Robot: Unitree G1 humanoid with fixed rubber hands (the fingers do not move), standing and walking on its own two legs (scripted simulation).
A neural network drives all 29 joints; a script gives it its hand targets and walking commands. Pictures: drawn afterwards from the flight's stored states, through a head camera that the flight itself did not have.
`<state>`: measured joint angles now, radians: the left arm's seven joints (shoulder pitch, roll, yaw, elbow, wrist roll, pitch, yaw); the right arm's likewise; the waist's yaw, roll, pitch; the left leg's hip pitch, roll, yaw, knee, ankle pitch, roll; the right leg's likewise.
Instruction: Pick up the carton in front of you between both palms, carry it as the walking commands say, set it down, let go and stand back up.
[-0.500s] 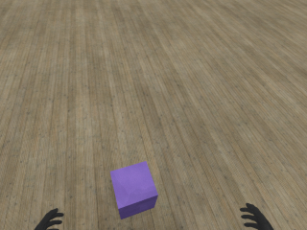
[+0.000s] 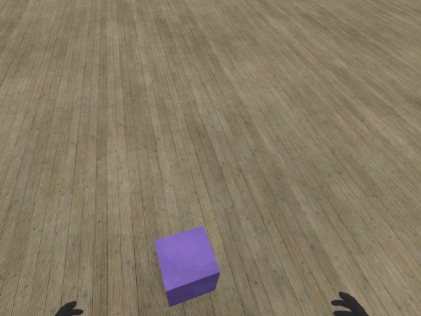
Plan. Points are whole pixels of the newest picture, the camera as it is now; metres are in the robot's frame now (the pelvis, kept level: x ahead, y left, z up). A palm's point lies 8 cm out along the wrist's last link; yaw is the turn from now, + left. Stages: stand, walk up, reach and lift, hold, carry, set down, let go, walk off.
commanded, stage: stand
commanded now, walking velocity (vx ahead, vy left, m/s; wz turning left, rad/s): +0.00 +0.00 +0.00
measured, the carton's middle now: (186, 266) +0.43 +0.05 -0.65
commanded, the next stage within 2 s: none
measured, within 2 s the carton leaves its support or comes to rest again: neither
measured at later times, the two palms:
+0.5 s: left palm out of the picture +0.07 +0.30 -0.11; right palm out of the picture +0.08 -0.31 -0.09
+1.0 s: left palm out of the picture +0.06 +0.30 -0.11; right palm out of the picture +0.08 -0.32 -0.09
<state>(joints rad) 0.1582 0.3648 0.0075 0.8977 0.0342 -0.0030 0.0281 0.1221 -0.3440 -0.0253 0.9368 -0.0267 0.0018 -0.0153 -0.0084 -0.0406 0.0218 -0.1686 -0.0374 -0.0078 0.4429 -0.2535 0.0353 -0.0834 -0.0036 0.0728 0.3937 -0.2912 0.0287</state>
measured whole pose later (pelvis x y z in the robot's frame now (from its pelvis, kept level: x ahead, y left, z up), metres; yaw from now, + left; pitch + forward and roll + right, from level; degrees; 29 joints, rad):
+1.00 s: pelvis -0.02 -0.01 +0.01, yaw +1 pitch -2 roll +0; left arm 0.12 0.39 -0.01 1.05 0.02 -0.02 0.02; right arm 0.09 -0.38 -0.01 1.09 -0.01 -0.01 -0.01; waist 0.00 -0.02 0.02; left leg -0.15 -0.03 -0.04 0.36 -0.18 0.02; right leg -0.06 0.00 0.05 0.31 -0.22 0.02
